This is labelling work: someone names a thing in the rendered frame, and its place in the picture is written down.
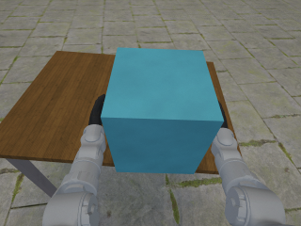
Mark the table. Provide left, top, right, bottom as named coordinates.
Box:
left=0, top=51, right=242, bottom=198

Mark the robot left forearm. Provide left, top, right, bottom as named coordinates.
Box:
left=42, top=124, right=106, bottom=226

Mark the robot right hand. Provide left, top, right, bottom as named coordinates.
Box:
left=217, top=100, right=229, bottom=129

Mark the right robot upper arm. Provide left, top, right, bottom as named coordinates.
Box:
left=224, top=185, right=295, bottom=226

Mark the carton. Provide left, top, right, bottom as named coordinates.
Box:
left=101, top=47, right=224, bottom=174

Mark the robot right forearm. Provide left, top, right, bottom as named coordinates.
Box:
left=211, top=127, right=286, bottom=224

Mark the robot left hand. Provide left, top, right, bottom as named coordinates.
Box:
left=88, top=94, right=105, bottom=126

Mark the left robot upper arm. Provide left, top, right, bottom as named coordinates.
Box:
left=43, top=191, right=99, bottom=226

